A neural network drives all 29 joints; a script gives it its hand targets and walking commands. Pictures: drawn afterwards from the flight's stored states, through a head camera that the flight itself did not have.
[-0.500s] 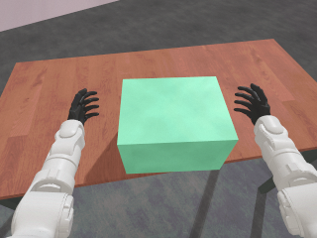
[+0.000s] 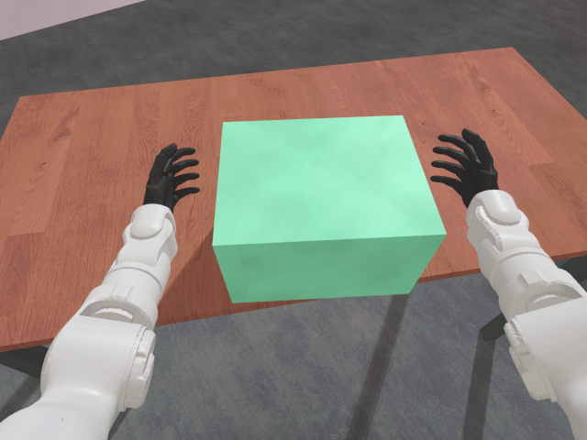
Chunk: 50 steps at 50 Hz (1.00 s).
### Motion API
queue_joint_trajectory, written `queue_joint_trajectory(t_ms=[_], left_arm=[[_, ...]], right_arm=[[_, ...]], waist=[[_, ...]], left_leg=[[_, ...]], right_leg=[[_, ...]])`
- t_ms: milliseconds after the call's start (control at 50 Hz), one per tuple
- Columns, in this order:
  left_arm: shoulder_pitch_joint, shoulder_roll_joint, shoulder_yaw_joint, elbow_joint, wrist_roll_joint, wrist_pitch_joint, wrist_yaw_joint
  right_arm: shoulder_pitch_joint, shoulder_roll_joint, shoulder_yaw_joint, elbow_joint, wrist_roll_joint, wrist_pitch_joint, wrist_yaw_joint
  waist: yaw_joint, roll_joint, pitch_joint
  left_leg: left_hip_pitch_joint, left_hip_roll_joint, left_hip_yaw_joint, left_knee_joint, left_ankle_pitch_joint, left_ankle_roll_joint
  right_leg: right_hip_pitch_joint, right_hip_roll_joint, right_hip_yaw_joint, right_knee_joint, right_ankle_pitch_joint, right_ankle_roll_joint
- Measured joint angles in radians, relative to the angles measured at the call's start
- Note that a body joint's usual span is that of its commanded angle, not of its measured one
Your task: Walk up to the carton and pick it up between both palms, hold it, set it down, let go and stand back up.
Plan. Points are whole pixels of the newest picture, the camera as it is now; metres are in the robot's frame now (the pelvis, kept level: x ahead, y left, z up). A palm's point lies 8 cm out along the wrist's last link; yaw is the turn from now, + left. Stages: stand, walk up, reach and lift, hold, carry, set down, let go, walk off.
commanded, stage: reach and lift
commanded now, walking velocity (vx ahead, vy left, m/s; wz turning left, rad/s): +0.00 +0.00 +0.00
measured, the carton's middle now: (317, 209) +0.46 +0.00 +0.02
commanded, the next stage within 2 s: none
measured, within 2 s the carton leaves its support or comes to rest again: leaves its support in 1.96 s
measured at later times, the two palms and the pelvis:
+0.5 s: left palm (186, 207) +0.43 +0.19 +0.06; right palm (457, 193) +0.44 -0.19 +0.08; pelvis +0.00 +0.00 +0.00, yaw +0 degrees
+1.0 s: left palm (188, 208) +0.42 +0.19 +0.06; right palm (457, 193) +0.44 -0.19 +0.08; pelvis +0.00 +0.00 +0.00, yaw +0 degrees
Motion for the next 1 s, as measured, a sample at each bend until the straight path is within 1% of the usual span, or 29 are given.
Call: queue_joint_trajectory(t_ms=[120, 300, 420, 720, 1000], left_arm=[[-0.014, -0.033, 0.006, 0.032, 0.016, -0.027, 0.016], [-0.015, -0.084, 0.038, 0.035, 0.059, -0.042, 0.044], [-0.011, -0.097, 0.049, 0.041, 0.067, -0.046, 0.062], [-0.005, -0.099, 0.053, 0.072, 0.060, -0.085, 0.069], [0.000, -0.098, 0.076, 0.089, 0.079, -0.121, 0.071]], right_arm=[[-0.014, 0.036, -0.021, 0.013, -0.034, -0.003, -0.009], [-0.013, 0.086, -0.071, 0.010, -0.094, -0.012, -0.042], [-0.011, 0.092, -0.072, 0.015, -0.099, -0.011, -0.054], [-0.011, 0.106, -0.077, 0.025, -0.113, -0.025, -0.063], [-0.007, 0.127, -0.123, 0.021, -0.161, -0.034, -0.070]], waist=[[-0.002, -0.002, -0.006], [-0.003, 0.002, -0.006], [-0.004, 0.002, -0.009], [-0.010, 0.006, -0.011], [-0.024, 0.005, -0.009]], left_leg=[[-0.019, -0.001, -0.001, 0.008, 0.002, 0.000], [-0.030, -0.001, -0.004, 0.014, 0.001, 0.001], [-0.020, 0.000, -0.002, 0.012, -0.003, 0.000], [-0.014, -0.002, -0.009, 0.020, -0.012, -0.004], [-0.006, -0.006, -0.018, 0.003, -0.003, -0.007]], right_leg=[[-0.021, -0.001, -0.001, 0.013, -0.001, 0.000], [-0.029, 0.000, -0.003, 0.012, 0.002, 0.001], [-0.021, 0.001, 0.000, 0.009, 0.001, 0.001], [-0.016, -0.001, -0.006, 0.021, -0.010, -0.003], [-0.009, -0.004, -0.015, 0.010, -0.007, -0.007]])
